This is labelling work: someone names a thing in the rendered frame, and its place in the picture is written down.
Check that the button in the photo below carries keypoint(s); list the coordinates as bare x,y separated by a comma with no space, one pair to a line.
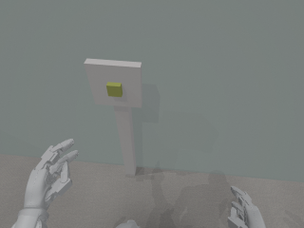
114,89

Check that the right robot hand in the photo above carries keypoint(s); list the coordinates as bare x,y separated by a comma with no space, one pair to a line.
249,216

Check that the panel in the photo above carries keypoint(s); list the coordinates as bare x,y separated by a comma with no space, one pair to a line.
100,72

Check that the left robot shin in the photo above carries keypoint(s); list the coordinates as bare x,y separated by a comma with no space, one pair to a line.
131,221

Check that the left robot forearm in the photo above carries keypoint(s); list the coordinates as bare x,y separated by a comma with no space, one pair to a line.
31,217

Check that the left robot hand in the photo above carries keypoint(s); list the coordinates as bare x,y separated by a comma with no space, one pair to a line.
44,176

